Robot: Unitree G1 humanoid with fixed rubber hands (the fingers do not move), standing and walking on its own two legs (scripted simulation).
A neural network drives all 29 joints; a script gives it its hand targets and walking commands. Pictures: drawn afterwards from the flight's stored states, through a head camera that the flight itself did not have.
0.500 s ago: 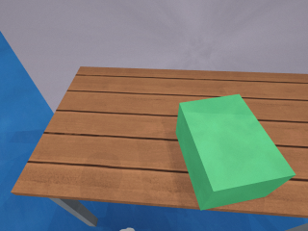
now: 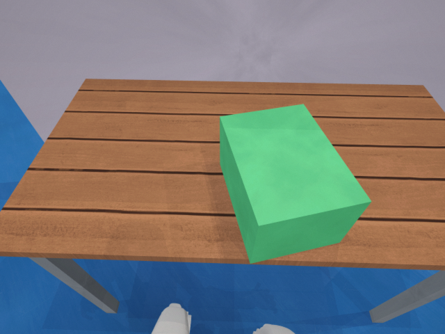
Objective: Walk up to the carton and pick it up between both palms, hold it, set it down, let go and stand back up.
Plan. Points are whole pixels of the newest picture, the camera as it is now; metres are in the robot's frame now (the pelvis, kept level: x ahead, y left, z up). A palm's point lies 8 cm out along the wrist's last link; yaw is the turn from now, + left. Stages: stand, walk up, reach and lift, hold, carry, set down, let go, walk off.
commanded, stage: walk up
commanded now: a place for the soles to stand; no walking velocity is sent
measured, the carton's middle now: (278, 178) +0.41 -0.09 +0.04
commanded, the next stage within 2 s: none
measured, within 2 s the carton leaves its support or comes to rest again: neither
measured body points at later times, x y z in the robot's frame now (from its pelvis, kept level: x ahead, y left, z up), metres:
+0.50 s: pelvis -0.03 -0.05 +0.03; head +0.02 -0.02 +0.47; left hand +0.06 +0.27 -0.10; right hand -0.04 -0.41 -0.06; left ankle +0.03 +0.12 -0.67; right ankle -0.03 -0.12 -0.61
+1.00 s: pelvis -0.04 -0.12 +0.02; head +0.01 -0.14 +0.47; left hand +0.04 +0.21 -0.08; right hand +0.02 -0.46 -0.10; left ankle +0.04 +0.06 -0.64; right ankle -0.06 -0.21 -0.67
